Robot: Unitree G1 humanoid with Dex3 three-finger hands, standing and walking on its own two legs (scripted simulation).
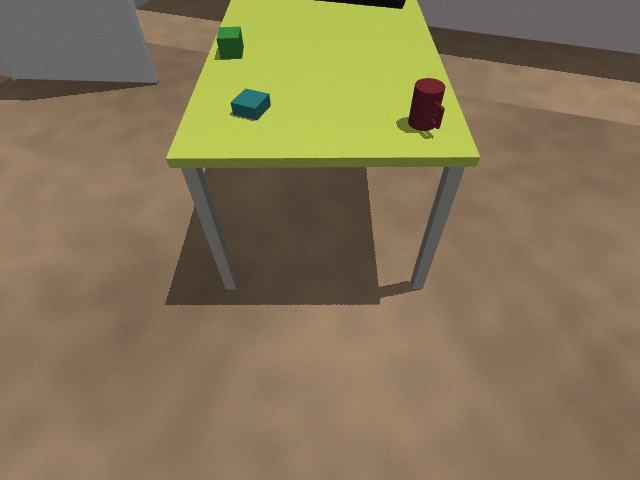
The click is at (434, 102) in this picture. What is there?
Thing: mug
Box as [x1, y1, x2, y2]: [408, 78, 444, 130]
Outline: 423,78 415,83 408,122 412,127 416,129 428,130 434,127 439,127 444,109 440,104 444,91 444,84 436,79
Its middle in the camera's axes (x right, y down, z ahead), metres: +0.28 -0.35 +1.02
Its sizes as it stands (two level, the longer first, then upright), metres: 0.110 0.076 0.109
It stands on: a support 0.64 m high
